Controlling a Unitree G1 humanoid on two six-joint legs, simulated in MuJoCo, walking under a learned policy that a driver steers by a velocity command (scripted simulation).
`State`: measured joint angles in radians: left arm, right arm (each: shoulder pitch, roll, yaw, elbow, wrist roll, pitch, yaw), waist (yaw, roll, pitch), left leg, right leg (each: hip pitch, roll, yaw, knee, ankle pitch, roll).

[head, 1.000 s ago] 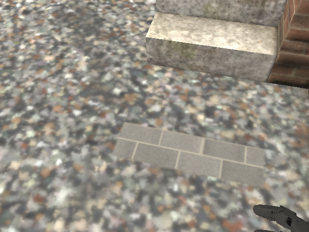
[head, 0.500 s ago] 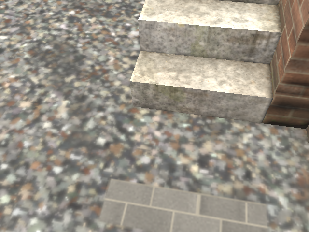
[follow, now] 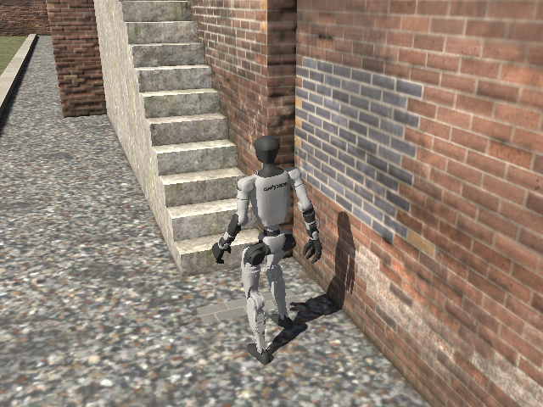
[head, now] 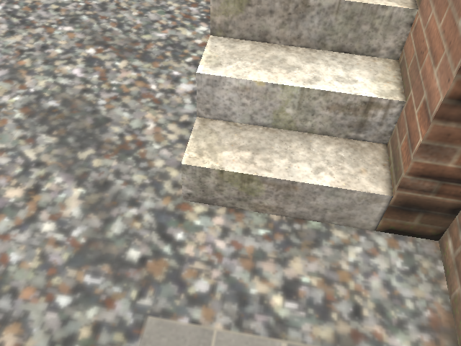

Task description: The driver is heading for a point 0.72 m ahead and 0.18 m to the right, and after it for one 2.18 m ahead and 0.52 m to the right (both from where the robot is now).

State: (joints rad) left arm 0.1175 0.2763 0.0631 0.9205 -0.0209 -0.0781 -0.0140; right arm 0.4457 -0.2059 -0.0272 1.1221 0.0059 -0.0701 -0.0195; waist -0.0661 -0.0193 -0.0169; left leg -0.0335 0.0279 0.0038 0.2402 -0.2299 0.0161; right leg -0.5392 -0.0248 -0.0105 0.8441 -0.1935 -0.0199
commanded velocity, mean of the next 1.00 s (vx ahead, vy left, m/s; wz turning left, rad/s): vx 0.47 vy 0.00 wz -0.06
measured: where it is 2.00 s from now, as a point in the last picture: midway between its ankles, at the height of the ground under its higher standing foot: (256, 175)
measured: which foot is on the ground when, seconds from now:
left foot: down 0.00-0.22, up 0.24-0.72, down 0.74-1.00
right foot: up 0.00-0.20, down 0.22-0.76, up 0.78-1.00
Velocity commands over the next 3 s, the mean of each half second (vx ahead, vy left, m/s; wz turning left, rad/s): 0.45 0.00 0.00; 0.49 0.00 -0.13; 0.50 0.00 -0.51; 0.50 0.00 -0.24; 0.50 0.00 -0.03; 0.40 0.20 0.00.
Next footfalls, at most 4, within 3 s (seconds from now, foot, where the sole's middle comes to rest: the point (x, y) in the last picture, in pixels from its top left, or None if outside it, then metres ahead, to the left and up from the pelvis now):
0.22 right None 0.24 -0.16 -0.79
0.74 left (186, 337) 0.56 0.08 -0.79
1.32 right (256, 271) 0.77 -0.14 -0.79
1.84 left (234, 146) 1.15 -0.09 -0.59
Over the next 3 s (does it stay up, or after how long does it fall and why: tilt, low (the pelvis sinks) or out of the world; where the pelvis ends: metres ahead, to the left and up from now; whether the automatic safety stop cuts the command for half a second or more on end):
stays up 1.48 -0.27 0.46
